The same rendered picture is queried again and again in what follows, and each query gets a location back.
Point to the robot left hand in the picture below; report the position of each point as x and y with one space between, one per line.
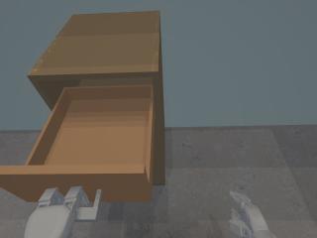
55 214

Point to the robot right hand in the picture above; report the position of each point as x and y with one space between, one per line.
247 222

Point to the drawer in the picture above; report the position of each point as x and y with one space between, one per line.
98 137

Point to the handle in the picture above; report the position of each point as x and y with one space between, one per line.
90 214

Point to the cabinet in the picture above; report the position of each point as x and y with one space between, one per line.
107 49

